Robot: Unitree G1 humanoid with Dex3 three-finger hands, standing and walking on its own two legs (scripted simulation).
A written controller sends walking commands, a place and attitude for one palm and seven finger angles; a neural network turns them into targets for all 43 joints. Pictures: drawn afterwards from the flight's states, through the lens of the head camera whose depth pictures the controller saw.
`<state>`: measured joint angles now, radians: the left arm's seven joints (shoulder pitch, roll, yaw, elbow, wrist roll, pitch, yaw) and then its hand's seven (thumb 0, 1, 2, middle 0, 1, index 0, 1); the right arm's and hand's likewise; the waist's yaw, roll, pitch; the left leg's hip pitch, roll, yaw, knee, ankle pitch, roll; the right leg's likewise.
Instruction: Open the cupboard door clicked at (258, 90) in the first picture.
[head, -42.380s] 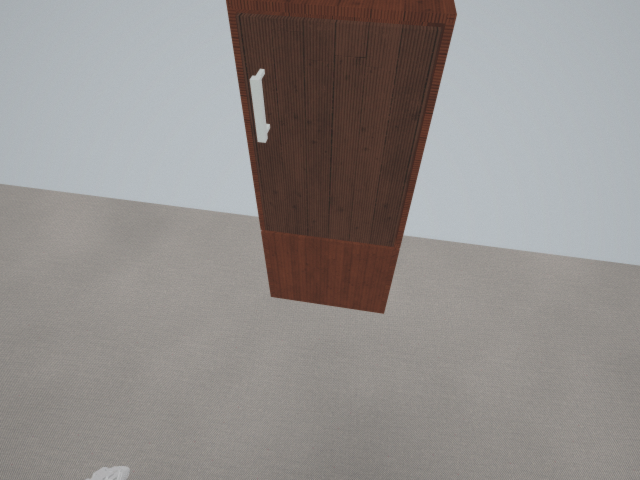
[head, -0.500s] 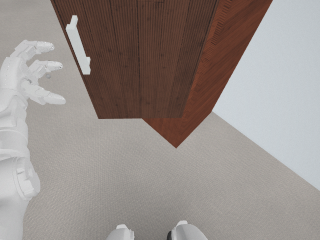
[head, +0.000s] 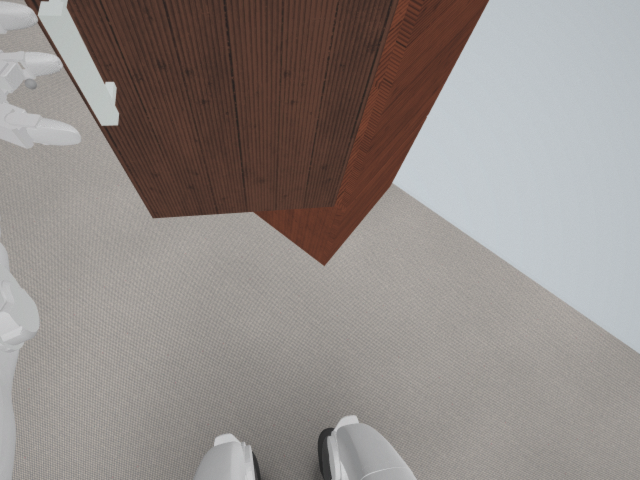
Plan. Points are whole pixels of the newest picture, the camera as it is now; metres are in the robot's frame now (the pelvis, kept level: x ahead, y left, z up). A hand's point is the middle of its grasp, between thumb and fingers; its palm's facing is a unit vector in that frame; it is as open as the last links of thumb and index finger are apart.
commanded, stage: move the hooked fingers beside the handle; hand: left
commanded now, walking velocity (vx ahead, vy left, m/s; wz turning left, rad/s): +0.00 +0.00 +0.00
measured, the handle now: (87, 59) +0.59 +0.19 +0.10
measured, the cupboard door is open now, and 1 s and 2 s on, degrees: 45 45 46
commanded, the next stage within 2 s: slide the fingers in behind the handle in 0.66 s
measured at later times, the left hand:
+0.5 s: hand (28, 98) +0.53 +0.24 +0.11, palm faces +0.01 -1.00 +0.00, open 14.0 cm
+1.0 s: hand (47, 98) +0.53 +0.22 +0.10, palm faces -0.01 -1.00 +0.01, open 14.0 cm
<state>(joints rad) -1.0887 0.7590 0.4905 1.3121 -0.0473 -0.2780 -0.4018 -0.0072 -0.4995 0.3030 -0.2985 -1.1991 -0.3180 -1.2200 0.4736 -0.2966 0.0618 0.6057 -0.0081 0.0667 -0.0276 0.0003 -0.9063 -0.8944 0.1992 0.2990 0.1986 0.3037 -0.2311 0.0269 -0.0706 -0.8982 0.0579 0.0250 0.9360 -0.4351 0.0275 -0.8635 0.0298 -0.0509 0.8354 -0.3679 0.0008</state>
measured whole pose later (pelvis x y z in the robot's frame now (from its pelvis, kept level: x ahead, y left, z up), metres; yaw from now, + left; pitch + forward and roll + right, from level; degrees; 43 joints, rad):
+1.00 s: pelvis +0.00 +0.00 +0.00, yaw +1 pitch +22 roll -4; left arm -1.05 0.67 0.45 1.27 -0.08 -0.29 -0.37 -0.01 -0.50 0.30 -0.30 -1.20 -0.30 -1.20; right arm 0.45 -0.29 0.06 0.61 -0.01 0.07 -0.02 0.00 -0.91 -0.89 0.20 0.30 0.20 0.30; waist -0.22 0.03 -0.08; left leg -0.89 0.05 0.01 0.95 -0.44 0.03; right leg -0.85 0.03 -0.06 0.84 -0.37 0.00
